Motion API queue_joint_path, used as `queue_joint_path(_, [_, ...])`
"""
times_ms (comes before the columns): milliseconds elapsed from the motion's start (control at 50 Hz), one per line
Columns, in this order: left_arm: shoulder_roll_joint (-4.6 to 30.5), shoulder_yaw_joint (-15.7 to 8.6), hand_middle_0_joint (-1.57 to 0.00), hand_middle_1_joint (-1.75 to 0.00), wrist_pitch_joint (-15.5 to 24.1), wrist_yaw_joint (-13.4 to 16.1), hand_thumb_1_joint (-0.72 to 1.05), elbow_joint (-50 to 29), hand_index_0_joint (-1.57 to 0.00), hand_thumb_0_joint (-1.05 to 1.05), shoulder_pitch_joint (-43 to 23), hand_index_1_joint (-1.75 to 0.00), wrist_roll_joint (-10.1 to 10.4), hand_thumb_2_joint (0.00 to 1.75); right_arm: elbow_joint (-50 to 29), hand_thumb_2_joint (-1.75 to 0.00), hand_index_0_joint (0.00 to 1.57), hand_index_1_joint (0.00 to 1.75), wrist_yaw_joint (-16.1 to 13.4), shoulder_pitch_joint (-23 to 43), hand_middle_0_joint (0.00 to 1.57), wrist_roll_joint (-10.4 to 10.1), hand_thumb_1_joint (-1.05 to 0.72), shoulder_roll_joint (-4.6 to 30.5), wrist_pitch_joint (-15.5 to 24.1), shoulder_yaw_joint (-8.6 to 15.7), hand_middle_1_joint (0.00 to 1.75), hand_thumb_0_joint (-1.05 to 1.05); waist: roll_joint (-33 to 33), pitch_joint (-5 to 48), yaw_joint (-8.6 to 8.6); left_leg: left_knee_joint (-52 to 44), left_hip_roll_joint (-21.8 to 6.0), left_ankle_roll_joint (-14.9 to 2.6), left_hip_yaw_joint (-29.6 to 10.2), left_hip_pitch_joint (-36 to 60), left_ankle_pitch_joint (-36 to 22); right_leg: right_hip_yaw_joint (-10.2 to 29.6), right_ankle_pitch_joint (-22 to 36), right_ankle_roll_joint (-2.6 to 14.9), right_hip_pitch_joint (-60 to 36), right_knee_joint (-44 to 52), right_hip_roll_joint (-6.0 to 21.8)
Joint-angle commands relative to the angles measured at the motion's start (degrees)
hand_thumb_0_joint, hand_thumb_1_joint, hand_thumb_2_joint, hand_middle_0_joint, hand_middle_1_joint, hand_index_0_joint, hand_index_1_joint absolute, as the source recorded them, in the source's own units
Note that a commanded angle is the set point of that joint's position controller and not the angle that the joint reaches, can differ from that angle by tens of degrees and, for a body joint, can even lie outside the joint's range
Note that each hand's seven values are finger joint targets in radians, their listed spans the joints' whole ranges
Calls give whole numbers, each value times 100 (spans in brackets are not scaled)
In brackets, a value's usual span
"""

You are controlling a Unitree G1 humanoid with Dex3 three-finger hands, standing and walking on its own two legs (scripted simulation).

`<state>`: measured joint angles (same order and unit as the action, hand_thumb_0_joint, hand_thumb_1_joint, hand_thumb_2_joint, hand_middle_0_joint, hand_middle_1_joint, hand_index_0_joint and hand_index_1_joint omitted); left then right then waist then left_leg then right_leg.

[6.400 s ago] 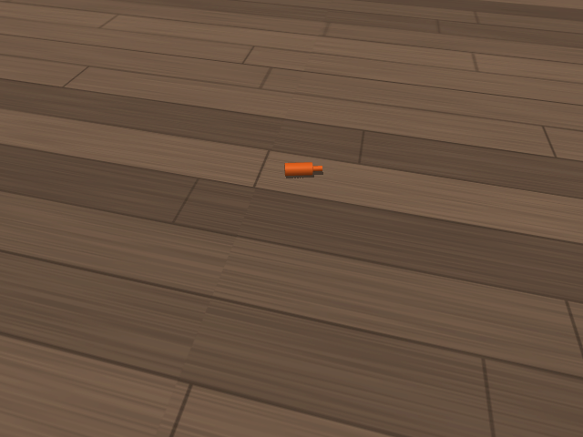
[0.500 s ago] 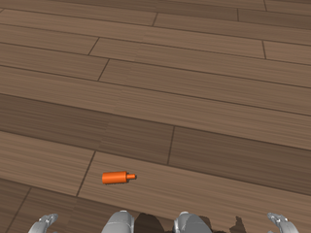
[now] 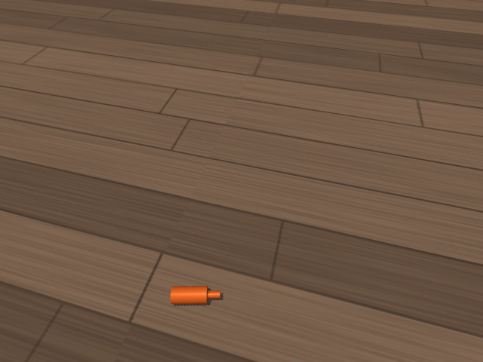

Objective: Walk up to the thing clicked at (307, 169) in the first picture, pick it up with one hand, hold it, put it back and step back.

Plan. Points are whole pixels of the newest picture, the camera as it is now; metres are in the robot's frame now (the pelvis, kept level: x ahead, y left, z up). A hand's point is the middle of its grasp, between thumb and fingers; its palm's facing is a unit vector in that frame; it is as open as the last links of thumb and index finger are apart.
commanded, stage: walk up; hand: left
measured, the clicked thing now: (196, 294) +0.45 +0.19 -0.73
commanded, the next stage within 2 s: stand in 0.64 s
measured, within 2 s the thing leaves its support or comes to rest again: neither
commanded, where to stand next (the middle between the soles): +0.05 +0.00 m, yaw -2 degrees
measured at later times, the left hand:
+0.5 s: hand out of the picture +0.14 +0.25 -0.13, palm faces -0.02 -0.94 -0.35, open 7.4 cm
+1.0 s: hand out of the picture +0.11 +0.25 -0.13, palm faces -0.03 -0.94 -0.34, open 7.4 cm
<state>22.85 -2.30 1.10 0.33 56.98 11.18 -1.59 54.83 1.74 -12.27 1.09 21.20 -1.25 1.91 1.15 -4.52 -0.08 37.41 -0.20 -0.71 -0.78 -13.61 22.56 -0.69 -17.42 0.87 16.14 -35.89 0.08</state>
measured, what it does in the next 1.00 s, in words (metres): stands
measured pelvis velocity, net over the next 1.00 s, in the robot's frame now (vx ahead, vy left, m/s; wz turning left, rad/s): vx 0.01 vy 0.00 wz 0.00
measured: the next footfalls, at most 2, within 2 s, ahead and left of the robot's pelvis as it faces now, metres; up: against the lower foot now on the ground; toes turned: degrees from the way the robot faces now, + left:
none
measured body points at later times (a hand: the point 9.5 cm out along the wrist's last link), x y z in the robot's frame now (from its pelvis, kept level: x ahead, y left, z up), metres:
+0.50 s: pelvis +0.03 +0.00 +0.02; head +0.04 +0.00 +0.47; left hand +0.14 +0.30 -0.11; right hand +0.13 -0.31 -0.10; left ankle -0.01 +0.12 -0.72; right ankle +0.02 -0.12 -0.72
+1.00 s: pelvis +0.01 +0.00 +0.02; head +0.03 +0.00 +0.47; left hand +0.11 +0.29 -0.11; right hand +0.09 -0.30 -0.11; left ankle -0.01 +0.12 -0.72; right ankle +0.02 -0.12 -0.72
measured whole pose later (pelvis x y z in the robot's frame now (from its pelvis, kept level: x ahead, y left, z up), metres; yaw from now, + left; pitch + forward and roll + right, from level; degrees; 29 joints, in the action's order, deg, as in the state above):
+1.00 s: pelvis +0.01 +0.00 +0.02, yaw +0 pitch -3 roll +0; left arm 19.7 -0.2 0.6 0.1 66.0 2.7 -0.5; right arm 64.8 0.4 -4.6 0.6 19.5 0.3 0.2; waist -0.2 -4.2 -0.5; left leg 17.0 -0.3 0.5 -0.6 -2.9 11.6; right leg -0.7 -9.0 0.0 6.3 -17.8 0.1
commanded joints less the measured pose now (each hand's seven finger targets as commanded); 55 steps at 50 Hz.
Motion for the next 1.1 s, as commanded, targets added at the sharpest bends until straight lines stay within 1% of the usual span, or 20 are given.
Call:
queue_joint_path(0, [1162,-143,-20,-30,157,-41,90,-537,-20,0,-830,-30,80,90,-241,-90,20,30,-123,54,20,1,-90,1275,341,283,30,0,-379,193,-229,-1408,-350,-335,-755,385,-41,1182,-514,439,514,1159,815])
queue_joint_path(20, [1000,-107,-20,-30,154,-61,90,-465,-20,0,-719,-30,91,90,-249,-90,20,30,-129,138,20,2,-90,1386,403,289,30,0,-166,201,-152,-1760,-747,-499,-1292,486,5,760,-29,236,584,788,459])
queue_joint_path(40, [995,-95,-20,-30,161,-72,90,-356,-20,0,-585,-30,106,90,-255,-90,20,30,-129,267,20,-14,-90,1453,432,271,30,0,-108,187,-19,-1883,-1051,-654,-1637,434,-139,521,19,105,456,591,228])
queue_joint_path(60, [1044,-122,-20,-30,186,-58,90,-278,-20,0,-495,-30,90,90,-228,-90,20,30,-124,307,20,-31,-90,1497,429,259,30,0,-157,201,45,-1772,-1189,-739,-1588,292,-627,414,8,88,91,647,209])
queue_joint_path(80, [1044,-109,-20,-30,214,-50,90,-237,-20,0,-458,-30,94,90,-226,-90,20,30,-130,407,20,-49,-90,1425,432,220,30,0,-158,246,80,-1626,-1071,-662,-1294,248,-1249,498,469,101,-200,869,311])
queue_joint_path(120, [1126,-116,-20,-30,263,-31,90,-158,-20,0,-423,-30,130,90,-200,-90,20,30,-149,489,20,-90,-90,1289,419,190,30,0,-57,443,48,-1291,-571,-319,-579,281,-1923,699,1540,235,-716,1096,524])
queue_joint_path(160, [1187,-117,-20,-30,265,-12,90,-140,-20,0,-434,-30,155,90,-132,-90,20,30,-172,465,20,-91,-90,1238,407,179,30,0,85,639,21,-1253,-432,-191,-344,428,-2136,790,2316,332,-887,1008,739])
queue_joint_path(180, [1180,-114,-20,-30,252,-2,90,-111,-20,0,-486,-30,167,90,-94,-90,20,30,-177,452,20,-103,-90,1216,399,185,30,0,36,701,8,-1268,-441,-183,-351,504,-2225,766,2388,340,-927,977,746])
queue_joint_path(240, [1116,-84,-20,-30,215,17,90,-81,-20,0,-593,-30,148,90,-46,-90,20,30,-190,529,20,-105,-90,1245,376,215,30,0,-43,857,-4,-1317,-561,-276,-402,751,-2463,603,2272,276,-927,973,675])
queue_joint_path(300, [1057,-52,-20,-30,180,16,90,-20,-20,0,-738,-30,147,90,9,-90,20,30,-196,630,20,-100,-90,1222,362,197,30,0,-2,721,-6,-1484,-605,-285,-451,703,-2318,564,1963,213,-874,1040,604])
queue_joint_path(360, [1048,-46,-20,-30,170,22,90,77,-20,0,-790,-30,136,90,49,-90,20,30,-202,769,20,-100,-90,1228,357,202,30,0,-17,752,16,-1506,-614,-266,-405,822,-2614,532,2212,196,-960,1118,620])
queue_joint_path(420, [1020,-38,-20,-30,166,22,90,123,-20,0,-879,-30,144,90,122,-90,20,30,-208,792,20,-99,-90,1212,347,191,30,0,-44,741,14,-1597,-586,-216,-360,808,-2531,596,2264,212,-1090,1208,668])
queue_joint_path(500, [1039,-61,-20,-30,143,19,90,194,-20,0,-989,-30,126,90,179,-90,20,30,-196,868,20,-82,-90,1210,339,193,30,0,-133,656,9,-1680,-557,-212,-335,757,-2211,582,1975,199,-1097,1307,630])
queue_joint_path(560, [1022,-63,-20,-30,145,17,90,227,-20,0,-1016,-30,120,90,234,-90,20,30,-198,895,20,-75,-90,1214,342,186,30,0,-136,749,12,-1726,-577,-196,-320,845,-2332,601,2126,191,-1169,1350,660])
queue_joint_path(600, [1027,-67,-20,-30,139,18,90,242,-20,0,-1042,-30,121,90,262,-90,20,30,-196,896,20,-79,-90,1209,340,183,30,0,-174,674,13,-1752,-549,-195,-301,792,-2176,614,2022,186,-1158,1398,641])
queue_joint_path(620, [941,-11,-20,-30,117,22,90,304,-20,0,-1186,-30,148,90,305,-90,20,30,-219,1045,20,-87,-90,1079,338,105,30,0,-177,526,-10,-1961,-714,-113,-513,726,-2796,619,2434,102,-1162,1517,697])
queue_joint_path(700, [960,-27,-20,-30,90,36,90,408,-20,0,-1078,-30,158,90,441,-90,20,30,-246,1029,20,-100,-90,1156,333,105,30,0,-149,832,9,-1981,-720,-49,-450,1068,-3005,580,2663,56,-1428,1644,720])
queue_joint_path(880, [988,-14,-20,-30,108,37,90,532,-20,0,-1148,-30,135,90,644,-90,20,30,-242,1017,20,-78,-90,1078,313,52,30,0,-71,895,-36,-2180,-734,2,-428,988,-2639,585,2433,33,-1570,1868,768])
queue_joint_path(1040, [929,2,-20,-30,92,18,90,604,-20,0,-1103,-30,120,90,720,-90,20,30,-218,1013,20,-64,-90,1087,304,42,30,0,-17,482,-14,-2408,-694,-9,-505,713,-1587,599,1360,-6,-1193,2139,717])
queue_joint_path(1080, [946,-2,-20,-30,96,4,90,615,-20,0,-1057,-30,127,90,724,-90,20,30,-207,959,20,-48,-90,1075,318,36,30,0,14,502,-19,-2451,-690,-10,-528,645,-1487,602,1214,-11,-1219,2145,710])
